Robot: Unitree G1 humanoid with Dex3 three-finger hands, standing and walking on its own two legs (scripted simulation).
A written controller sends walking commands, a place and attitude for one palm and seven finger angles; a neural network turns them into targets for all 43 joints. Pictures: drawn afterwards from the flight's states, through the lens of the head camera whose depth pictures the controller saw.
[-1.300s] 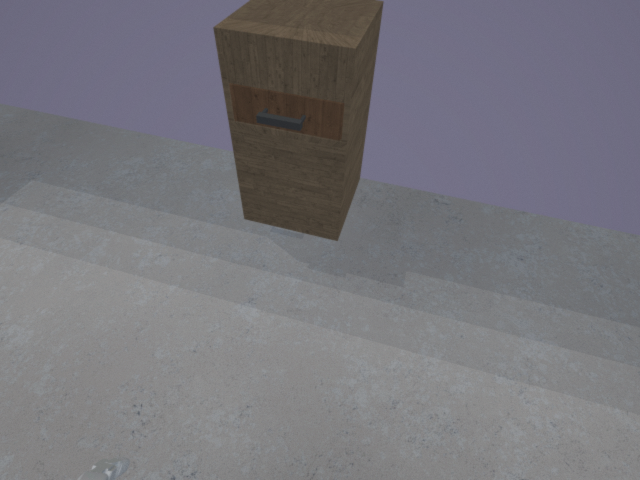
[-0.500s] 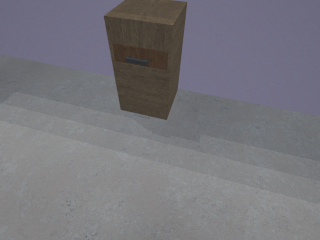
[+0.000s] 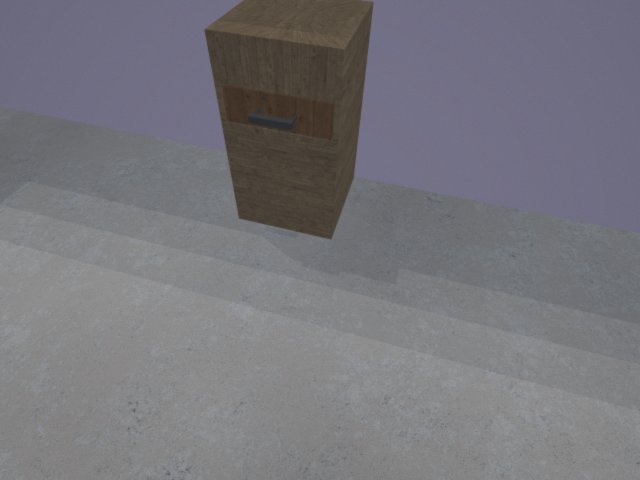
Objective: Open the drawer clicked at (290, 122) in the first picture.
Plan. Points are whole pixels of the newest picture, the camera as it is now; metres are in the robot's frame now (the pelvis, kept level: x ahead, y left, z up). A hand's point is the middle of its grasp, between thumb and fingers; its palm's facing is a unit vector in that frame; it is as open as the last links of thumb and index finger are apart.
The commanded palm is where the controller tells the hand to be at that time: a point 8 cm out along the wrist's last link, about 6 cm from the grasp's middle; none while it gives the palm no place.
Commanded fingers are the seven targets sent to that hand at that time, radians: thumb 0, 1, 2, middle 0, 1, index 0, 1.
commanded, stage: look at it before walking up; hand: left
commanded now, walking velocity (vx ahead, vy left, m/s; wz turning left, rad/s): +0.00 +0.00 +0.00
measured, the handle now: (273, 118) +1.21 +0.23 -0.21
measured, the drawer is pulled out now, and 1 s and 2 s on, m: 0.00 0.00 0.00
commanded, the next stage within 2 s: walk to a spot facing it in 0.14 s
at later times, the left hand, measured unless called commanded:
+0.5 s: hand out of the picture +0.05 +0.23 -0.17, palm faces +0.10 -0.96 -0.26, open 7.4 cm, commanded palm none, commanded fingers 0.00 0.90 0.90 -0.20 -0.30 -0.20 -0.30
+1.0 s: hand (121, 468) +0.16 +0.30 -0.17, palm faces +0.32 -0.93 -0.19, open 7.4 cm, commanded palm none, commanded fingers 0.00 0.90 0.90 -0.20 -0.30 -0.20 -0.30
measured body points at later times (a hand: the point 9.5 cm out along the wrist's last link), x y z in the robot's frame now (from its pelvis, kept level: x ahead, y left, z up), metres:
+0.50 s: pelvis +0.01 +0.01 -0.01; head +0.01 +0.02 +0.44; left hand +0.05 +0.28 -0.15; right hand +0.08 -0.26 -0.15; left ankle +0.00 +0.12 -0.72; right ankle +0.00 -0.12 -0.74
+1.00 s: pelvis +0.15 +0.09 +0.00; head +0.16 +0.11 +0.45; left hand +0.15 +0.35 -0.15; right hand +0.17 -0.13 -0.15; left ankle +0.05 +0.15 -0.74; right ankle +0.26 -0.02 -0.68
